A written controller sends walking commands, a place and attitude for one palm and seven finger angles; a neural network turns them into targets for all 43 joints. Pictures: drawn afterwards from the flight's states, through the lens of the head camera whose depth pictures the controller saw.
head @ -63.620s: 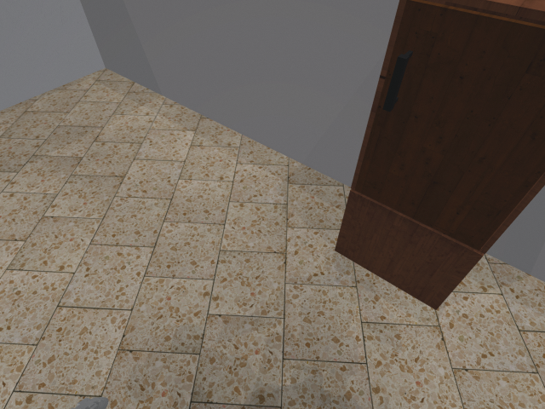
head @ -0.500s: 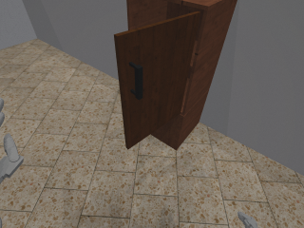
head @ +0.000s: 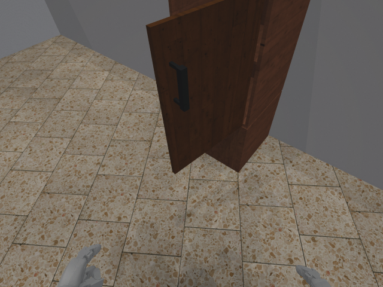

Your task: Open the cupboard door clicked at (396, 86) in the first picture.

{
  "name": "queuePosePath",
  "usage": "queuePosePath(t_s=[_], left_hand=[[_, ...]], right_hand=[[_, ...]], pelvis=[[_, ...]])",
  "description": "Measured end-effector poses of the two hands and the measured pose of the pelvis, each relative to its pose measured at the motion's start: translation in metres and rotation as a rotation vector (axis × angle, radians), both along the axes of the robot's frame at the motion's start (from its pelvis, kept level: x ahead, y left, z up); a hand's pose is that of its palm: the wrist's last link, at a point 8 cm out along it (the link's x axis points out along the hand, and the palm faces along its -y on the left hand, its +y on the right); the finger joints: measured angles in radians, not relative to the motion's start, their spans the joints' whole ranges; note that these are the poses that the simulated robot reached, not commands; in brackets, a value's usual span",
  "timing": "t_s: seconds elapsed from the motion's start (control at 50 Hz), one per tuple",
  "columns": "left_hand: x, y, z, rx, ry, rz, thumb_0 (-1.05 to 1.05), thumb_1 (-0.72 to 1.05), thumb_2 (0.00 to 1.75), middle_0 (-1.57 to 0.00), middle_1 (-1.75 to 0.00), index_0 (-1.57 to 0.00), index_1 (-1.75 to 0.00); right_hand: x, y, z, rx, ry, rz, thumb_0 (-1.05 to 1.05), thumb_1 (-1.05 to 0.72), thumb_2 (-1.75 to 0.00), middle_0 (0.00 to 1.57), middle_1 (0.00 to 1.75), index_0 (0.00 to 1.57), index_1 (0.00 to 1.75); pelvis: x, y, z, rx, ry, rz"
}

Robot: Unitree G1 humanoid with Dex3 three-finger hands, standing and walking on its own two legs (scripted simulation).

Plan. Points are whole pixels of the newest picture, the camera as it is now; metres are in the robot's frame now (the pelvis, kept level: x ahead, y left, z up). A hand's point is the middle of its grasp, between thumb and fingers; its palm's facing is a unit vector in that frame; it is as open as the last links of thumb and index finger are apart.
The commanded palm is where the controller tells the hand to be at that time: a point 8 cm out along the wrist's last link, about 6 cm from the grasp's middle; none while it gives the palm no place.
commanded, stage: let the arm hang, fingers relaxed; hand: left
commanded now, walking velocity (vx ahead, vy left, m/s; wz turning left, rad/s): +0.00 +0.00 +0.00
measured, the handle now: (178, 86) +0.60 +0.06 +0.09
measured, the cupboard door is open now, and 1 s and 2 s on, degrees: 80 80 80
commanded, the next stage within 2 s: look to check the result in 0.90 s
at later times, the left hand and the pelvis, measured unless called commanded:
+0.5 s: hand out of the picture -0.03 +0.20 -0.15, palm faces +0.02 -0.97 -0.23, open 7.3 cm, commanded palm none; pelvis +0.00 +0.01 +0.02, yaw +0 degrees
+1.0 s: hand out of the picture +0.01 +0.19 -0.16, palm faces +0.02 -0.98 -0.20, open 7.4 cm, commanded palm none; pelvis +0.00 +0.01 +0.02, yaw -1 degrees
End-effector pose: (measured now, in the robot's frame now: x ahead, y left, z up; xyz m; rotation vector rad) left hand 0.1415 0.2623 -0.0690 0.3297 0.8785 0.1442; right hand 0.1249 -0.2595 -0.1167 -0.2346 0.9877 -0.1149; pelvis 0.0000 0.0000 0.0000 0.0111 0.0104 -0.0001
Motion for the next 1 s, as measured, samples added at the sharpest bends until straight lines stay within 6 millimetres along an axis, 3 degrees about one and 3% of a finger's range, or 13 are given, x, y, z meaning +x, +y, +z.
queuePosePath(t_s=[0.06, 0.1, 0.24, 0.34, 0.44, 0.54, 0.74, 1.0], left_hand=[[-0.052, -0.032, -0.049, -0.123, 0.246, 0.023, 0.01, 0.91, 0.90, -0.19, -0.30, -0.20, -0.30], [-0.081, -0.040, -0.063, -0.158, 0.336, 0.090, 0.01, 0.95, 0.90, -0.20, -0.30, -0.20, -0.30], [-0.153, -0.026, -0.065, -0.152, 0.528, 0.179, 0.00, 0.98, 0.90, -0.20, -0.30, -0.20, -0.30], [-0.180, -0.018, -0.057, -0.125, 0.605, 0.206, 0.00, 0.94, 0.90, -0.20, -0.30, -0.20, -0.30], [-0.184, -0.015, -0.052, -0.109, 0.610, 0.212, 0.01, 0.92, 0.90, -0.20, -0.30, -0.20, -0.30], [-0.171, -0.019, -0.053, -0.116, 0.568, 0.201, 0.01, 0.91, 0.90, -0.20, -0.30, -0.20, -0.30], [-0.139, -0.035, -0.059, -0.156, 0.488, 0.158, 0.01, 0.92, 0.90, -0.20, -0.30, -0.20, -0.30], [-0.138, -0.028, -0.058, -0.148, 0.492, 0.165, 0.01, 0.91, 0.90, -0.20, -0.30, -0.20, -0.30]], right_hand=[[-0.030, -0.004, 0.001, -0.032, 0.109, -0.031, 0.01, -0.90, -0.90, 0.20, 0.30, 0.20, 0.30], [-0.052, -0.004, 0.002, -0.048, 0.189, -0.046, 0.01, -0.91, -0.90, 0.20, 0.30, 0.20, 0.30], [-0.113, 0.014, -0.004, -0.023, 0.408, -0.077, 0.01, -0.91, -0.90, 0.20, 0.30, 0.20, 0.30], [-0.134, 0.035, -0.012, 0.034, 0.458, -0.096, 0.00, -0.91, -0.90, 0.20, 0.30, 0.20, 0.30], [-0.141, 0.054, -0.019, 0.086, 0.463, -0.104, 0.00, -0.91, -0.90, 0.20, 0.30, 0.20, 0.30], [-0.143, 0.063, -0.022, 0.107, 0.456, -0.110, 0.01, -0.91, -0.90, 0.20, 0.30, 0.20, 0.30], [-0.141, 0.059, -0.019, 0.097, 0.426, -0.135, 0.00, -0.91, -0.90, 0.20, 0.30, 0.20, 0.30], [-0.133, 0.049, -0.015, 0.069, 0.416, -0.135, 0.00, -0.91, -0.90, 0.20, 0.30, 0.20, 0.30]], pelvis=[[0.000, -0.001, 0.003, 0.001, -0.016, -0.001], [-0.001, -0.002, 0.006, -0.006, -0.023, 0.002], [-0.002, 0.000, 0.014, -0.024, -0.032, 0.011], [-0.003, 0.004, 0.016, -0.022, -0.036, 0.005], [-0.004, 0.008, 0.017, -0.016, -0.039, -0.001], [-0.004, 0.011, 0.017, -0.012, -0.042, -0.005], [-0.002, 0.011, 0.016, -0.008, -0.046, -0.013], [0.001, 0.009, 0.017, -0.012, -0.046, -0.012]])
